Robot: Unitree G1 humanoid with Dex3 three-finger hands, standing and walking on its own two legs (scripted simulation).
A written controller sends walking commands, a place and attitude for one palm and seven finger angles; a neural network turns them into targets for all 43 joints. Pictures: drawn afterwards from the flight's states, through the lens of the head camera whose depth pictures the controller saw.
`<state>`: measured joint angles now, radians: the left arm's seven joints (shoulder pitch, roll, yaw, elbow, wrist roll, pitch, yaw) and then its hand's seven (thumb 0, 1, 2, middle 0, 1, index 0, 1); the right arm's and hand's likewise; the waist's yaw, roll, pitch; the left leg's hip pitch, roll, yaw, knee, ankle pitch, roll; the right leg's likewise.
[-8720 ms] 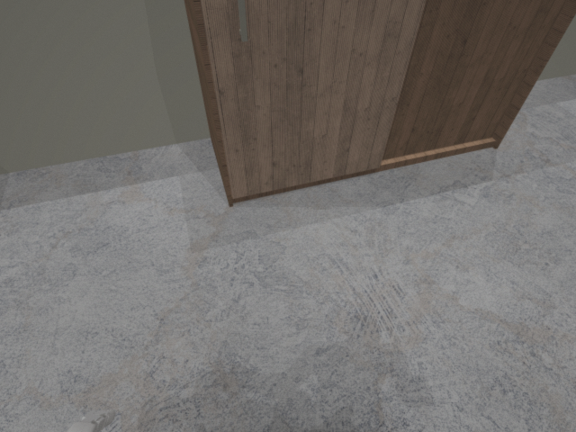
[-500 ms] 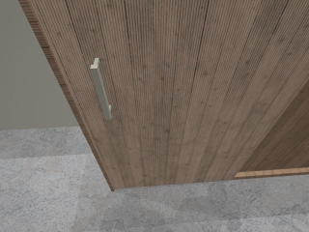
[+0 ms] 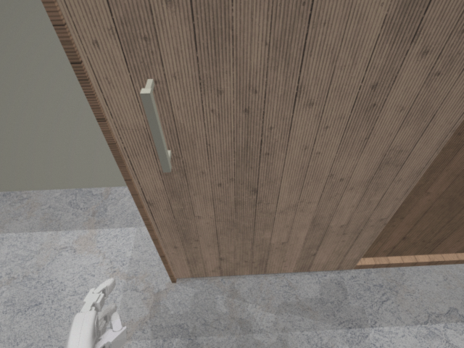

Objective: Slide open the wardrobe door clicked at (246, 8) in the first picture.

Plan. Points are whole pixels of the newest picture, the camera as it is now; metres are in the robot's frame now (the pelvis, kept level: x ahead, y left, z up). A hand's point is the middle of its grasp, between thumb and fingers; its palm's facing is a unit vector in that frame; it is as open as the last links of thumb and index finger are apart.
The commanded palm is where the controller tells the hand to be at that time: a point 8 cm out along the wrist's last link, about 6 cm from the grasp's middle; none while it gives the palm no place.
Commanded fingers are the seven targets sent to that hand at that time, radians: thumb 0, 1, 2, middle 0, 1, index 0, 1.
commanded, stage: raise the hand with hooked fingers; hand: left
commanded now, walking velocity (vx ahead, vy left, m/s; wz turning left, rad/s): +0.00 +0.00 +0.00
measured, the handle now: (159, 129) +0.49 +0.18 +0.12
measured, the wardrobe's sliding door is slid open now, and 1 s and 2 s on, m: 0.00 0.00 0.00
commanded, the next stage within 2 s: move the hooked fingers beside the handle in 1.94 s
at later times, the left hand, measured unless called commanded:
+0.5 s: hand (121, 307) +0.18 +0.19 +0.02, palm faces +0.08 -0.99 -0.07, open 10.1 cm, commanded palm +0.15 +0.25 +0.02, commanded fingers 0.00 0.11 0.56 -0.26 -0.81 -0.26 -0.81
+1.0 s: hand (83, 254) +0.24 +0.24 +0.08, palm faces +0.13 -0.99 -0.05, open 13.0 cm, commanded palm +0.21 +0.30 +0.09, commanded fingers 0.00 -0.48 0.31 -0.30 -1.18 -0.30 -1.18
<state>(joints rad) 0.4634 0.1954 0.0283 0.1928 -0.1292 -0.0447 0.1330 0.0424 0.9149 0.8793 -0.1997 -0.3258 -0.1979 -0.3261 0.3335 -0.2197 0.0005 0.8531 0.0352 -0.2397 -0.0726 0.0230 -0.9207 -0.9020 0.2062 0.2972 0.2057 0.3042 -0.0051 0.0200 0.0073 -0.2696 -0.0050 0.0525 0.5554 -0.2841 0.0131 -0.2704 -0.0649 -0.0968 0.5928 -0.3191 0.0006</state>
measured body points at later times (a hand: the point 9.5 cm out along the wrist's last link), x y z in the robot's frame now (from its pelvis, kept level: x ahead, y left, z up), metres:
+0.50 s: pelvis -0.03 -0.02 -0.05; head +0.02 -0.02 +0.39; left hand +0.17 +0.24 +0.02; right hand +0.17 -0.24 -0.13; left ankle +0.01 +0.11 -0.73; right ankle +0.00 -0.12 -0.73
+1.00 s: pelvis +0.00 +0.00 -0.02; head +0.02 +0.00 +0.43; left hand +0.22 +0.30 +0.08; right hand +0.18 -0.24 -0.08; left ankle +0.01 +0.11 -0.73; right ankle +0.00 -0.12 -0.73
